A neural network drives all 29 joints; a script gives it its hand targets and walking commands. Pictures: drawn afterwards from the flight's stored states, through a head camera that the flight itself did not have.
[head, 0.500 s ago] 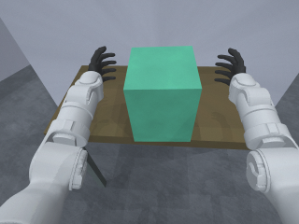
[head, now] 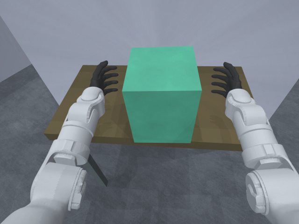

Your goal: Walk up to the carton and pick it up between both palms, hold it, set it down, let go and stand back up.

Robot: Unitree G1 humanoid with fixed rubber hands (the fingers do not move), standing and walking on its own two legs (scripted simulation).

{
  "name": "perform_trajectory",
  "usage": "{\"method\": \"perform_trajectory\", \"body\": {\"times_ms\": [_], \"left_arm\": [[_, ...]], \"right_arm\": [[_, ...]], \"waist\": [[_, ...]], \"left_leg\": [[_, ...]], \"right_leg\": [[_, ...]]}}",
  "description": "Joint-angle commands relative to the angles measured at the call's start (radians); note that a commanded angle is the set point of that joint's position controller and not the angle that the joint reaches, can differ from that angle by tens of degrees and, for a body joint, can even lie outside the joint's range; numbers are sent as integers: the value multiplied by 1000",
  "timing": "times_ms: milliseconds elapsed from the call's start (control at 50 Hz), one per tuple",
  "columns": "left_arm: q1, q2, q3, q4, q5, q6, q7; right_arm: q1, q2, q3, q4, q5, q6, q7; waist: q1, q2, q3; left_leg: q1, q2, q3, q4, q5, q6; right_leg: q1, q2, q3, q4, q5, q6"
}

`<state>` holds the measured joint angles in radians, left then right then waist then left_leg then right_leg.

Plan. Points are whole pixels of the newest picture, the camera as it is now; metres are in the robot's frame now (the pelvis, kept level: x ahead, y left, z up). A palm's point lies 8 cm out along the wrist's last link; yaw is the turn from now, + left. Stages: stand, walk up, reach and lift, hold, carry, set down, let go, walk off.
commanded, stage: set down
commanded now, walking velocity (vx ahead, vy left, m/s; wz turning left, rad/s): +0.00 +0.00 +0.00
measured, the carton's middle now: (161, 97) +0.50 -0.03 +0.04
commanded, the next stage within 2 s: let go in 1.18 s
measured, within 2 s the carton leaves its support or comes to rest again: neither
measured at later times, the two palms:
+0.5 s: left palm (98, 74) +0.43 +0.13 +0.20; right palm (235, 71) +0.42 -0.20 +0.19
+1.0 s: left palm (83, 155) +0.31 +0.21 +0.02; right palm (240, 158) +0.28 -0.22 +0.01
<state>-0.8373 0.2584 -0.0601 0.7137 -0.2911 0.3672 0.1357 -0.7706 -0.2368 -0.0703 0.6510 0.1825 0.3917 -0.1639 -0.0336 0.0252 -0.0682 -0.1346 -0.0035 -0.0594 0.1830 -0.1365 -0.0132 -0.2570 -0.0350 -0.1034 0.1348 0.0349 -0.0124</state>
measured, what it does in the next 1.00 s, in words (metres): stands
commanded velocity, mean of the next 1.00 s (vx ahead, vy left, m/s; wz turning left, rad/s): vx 0.00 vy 0.00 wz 0.00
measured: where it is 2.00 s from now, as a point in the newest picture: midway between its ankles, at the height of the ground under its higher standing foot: outside the picture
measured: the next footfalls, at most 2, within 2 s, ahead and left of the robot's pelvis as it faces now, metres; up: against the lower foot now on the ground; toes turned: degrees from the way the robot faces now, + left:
none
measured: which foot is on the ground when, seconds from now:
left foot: down 0.00-1.00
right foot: down 0.00-1.00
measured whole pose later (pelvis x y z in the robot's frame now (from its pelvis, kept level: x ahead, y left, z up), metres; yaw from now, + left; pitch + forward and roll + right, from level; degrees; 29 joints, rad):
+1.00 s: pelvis -0.01 +0.01 -0.01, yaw -2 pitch +5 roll +0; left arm -0.23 0.32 -0.08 0.53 -0.32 -0.07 0.02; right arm -0.17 -0.27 0.04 0.49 0.26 -0.05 -0.06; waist -0.01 0.01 -0.03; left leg -0.24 0.00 -0.03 0.38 -0.23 -0.01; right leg -0.35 -0.03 -0.07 0.29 -0.02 -0.01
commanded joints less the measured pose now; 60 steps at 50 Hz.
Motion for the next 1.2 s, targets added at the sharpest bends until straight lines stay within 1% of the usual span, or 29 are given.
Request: {"method": "perform_trajectory", "body": {"times_ms": [0, 40, 80, 140, 220, 240, 280, 320, 400, 460, 500, 580, 640, 680, 740, 820, 840, 900, 960, 980, 1000, 1020, 1040, 1060, 1080, 1100, 1120, 1160, 1180], "left_arm": [[-386, 113, 43, -164, 22, -15, 1], [-399, 100, 40, -196, 13, 1, 16], [-411, 98, 39, -189, 19, 23, 24], [-408, 102, 50, -179, 40, 56, 31], [-473, 80, 55, -213, 12, 87, 42], [-482, 78, 48, -201, 22, 92, 40], [-499, 95, 61, -200, 35, 98, 40], [-507, 72, 60, -230, 30, 104, 36], [-462, 76, 56, -209, 39, 123, 38], [-513, 82, 65, -207, 62, 123, 35], [-464, 90, 69, -155, 79, 133, 28], [-279, 82, 98, -42, 141, 139, 6], [-191, 66, 102, -91, 136, 115, -18], [56, 79, 114, -19, 171, 101, -43], [152, 60, 93, -165, 137, -15, -85], [186, 117, 95, -411, 79, -271, -102], [178, 131, 96, -447, 63, -327, -101], [193, 161, 52, -463, -19, -468, -114], [203, 189, 14, -402, -51, -535, -128], [168, 194, -3, -368, -64, -537, -131], [179, 193, -4, -333, -77, -533, -131], [187, 186, -11, -259, -63, -514, -135], [186, 192, -8, -249, -40, -489, -130], [208, 187, -8, -213, -35, -460, -127], [231, 172, -2, -173, -11, -427, -125], [259, 149, -5, -130, -10, -389, -126], [263, 137, 9, -124, 14, -352, -124], [303, 111, 39, -131, 49, -280, -125], [338, 107, 46, -140, 70, -248, -124]], "right_arm": [[-381, -125, -40, -182, -13, -22, 0], [-385, -107, -19, -191, -3, -5, 8], [-393, -125, -29, -164, 13, 14, 19], [-420, -133, -29, -143, 7, 37, 31], [-495, -149, -37, -187, 14, 58, 31], [-500, -151, -33, -162, 14, 62, 32], [-495, -152, -58, -128, -12, 78, 36], [-498, -153, -54, -175, -18, 82, 39], [-507, -156, -48, -193, -12, 91, 49], [-492, -149, -48, -118, 0, 97, 54], [-488, -149, -52, -133, -27, 102, 58], [-293, -164, -77, 37, -83, 106, 83], [-195, -131, -78, -14, -78, 81, 103], [31, -154, -72, 19, -122, 60, 120], [122, -134, -67, -83, -89, -59, 139], [132, -161, -35, -325, -25, -299, 141], [148, -160, -11, -380, -12, -353, 137], [177, -122, 69, -411, 56, -488, 124], [228, -116, 112, -399, 108, -542, 98], [236, -109, 121, -361, 117, -539, 89], [262, -110, 126, -349, 100, -529, 81], [270, -112, 113, -296, 90, -508, 73], [306, -82, 105, -256, 72, -480, 66], [330, -95, 94, -233, 56, -451, 61], [322, -79, 87, -232, 38, -420, 58], [324, -76, 85, -201, 18, -384, 54], [348, -61, 82, -189, -17, -346, 52], [352, -24, 77, -246, -62, -281, 39], [389, 2, 60, -248, -78, -249, 31]], "waist": [[-4, -25, -447], [-7, -55, -421], [-4, -22, -436], [17, -48, -420], [8, -37, -434], [14, -7, -440], [-4, -21, -453], [-7, -49, -492], [-3, -62, -505], [-2, -24, -445], [-4, -48, -457], [3, -12, -351], [0, -32, -334], [2, -65, -299], [-3, -55, -306], [40, -37, -455], [37, -50, -456], [25, -78, -434], [20, 3, -353], [13, 35, -346], [6, -13, -324], [4, 36, -276], [8, 37, -269], [10, 86, -254], [18, 97, -240], [7, 76, -192], [17, 62, -174], [11, -6, -156], [10, 0, -153]], "left_leg": [[-287, -16, 22, -52, 153, 25], [-278, -17, 7, -38, 187, 27], [-280, -13, 16, -33, 136, 28], [-307, -11, 18, -28, 126, 34], [-317, 1, 14, -6, 129, 29], [-325, -12, 29, -4, 112, 26], [-326, -8, 22, 10, 85, 30], [-320, -11, 10, 9, 159, 27], [-289, -22, 8, 3, 155, 23], [-328, -18, 11, 3, 140, 19], [-341, -16, 7, -7, 143, 15], [-341, -24, 12, -36, 102, 12], [-278, -18, 12, -55, 144, 22], [-270, -15, -2, -75, 218, 19], [-198, 0, -6, -53, 231, 10], [-191, 2, 17, 27, 250, 27], [-191, 0, 19, 51, 249, 28], [-271, 0, 13, 111, 87, 41], [-376, 14, 32, 130, -65, 24], [-396, 16, 36, 126, -108, 24], [-410, 23, 33, 124, -121, 20], [-446, 18, 41, 117, -178, 15], [-442, 19, 35, 107, -194, 17], [-438, 23, 35, 83, -211, 17], [-456, 29, 32, 69, -222, 18], [-455, 24, 39, 64, -198, 18], [-461, 24, 34, 37, -201, 20], [-438, 17, 43, 29, -135, 33], [-411, 12, 53, 29, -125, 30]], "right_leg": [[612, 6, 110, 120, 245, -29], [597, 16, 104, 134, 262, -29], [582, 20, 97, 133, 195, -38], [552, 16, 106, 144, 189, -26], [542, 27, 89, 156, 158, -39], [533, 22, 96, 157, 153, -37], [515, 21, 94, 157, 142, -42], [551, 24, 97, 171, 227, -37], [553, 16, 102, 157, 238, -27], [541, 14, 105, 150, 241, -40], [567, 16, 100, 152, 257, -40], [513, 26, 104, 99, 159, -42], [550, 8, 112, 75, 223, -29], [537, 13, 122, 48, 277, -22], [526, 0, 137, 45, 281, -30], [558, 7, 141, 126, 273, -24], [532, 13, 133, 151, 269, -11], [441, 18, 131, 225, 122, -2], [362, 15, 107, 250, -40, -4], [353, 20, 114, 254, -94, -11], [330, 29, 94, 254, -119, -11], [316, 27, 89, 253, -179, -14], [297, 30, 92, 248, -199, -13], [319, 34, 92, 241, -226, -16], [325, 38, 94, 228, -229, -20], [332, 36, 101, 220, -212, -24], [369, 42, 96, 207, -214, -28], [414, 37, 110, 182, -140, -14], [418, 30, 111, 175, -135, -21]]}}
